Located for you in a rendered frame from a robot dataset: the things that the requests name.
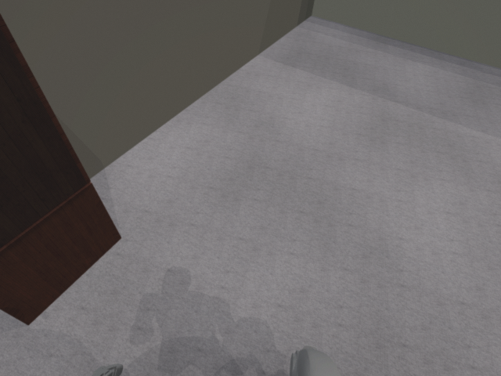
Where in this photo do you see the right robot thigh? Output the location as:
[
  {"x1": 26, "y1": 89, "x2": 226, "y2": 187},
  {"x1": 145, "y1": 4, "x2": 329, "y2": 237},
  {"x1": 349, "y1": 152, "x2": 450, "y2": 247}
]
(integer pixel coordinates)
[{"x1": 290, "y1": 349, "x2": 342, "y2": 376}]

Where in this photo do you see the cupboard door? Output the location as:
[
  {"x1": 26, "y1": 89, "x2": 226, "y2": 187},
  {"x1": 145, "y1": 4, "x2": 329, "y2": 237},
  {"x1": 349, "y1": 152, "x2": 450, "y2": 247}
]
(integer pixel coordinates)
[{"x1": 0, "y1": 28, "x2": 87, "y2": 247}]

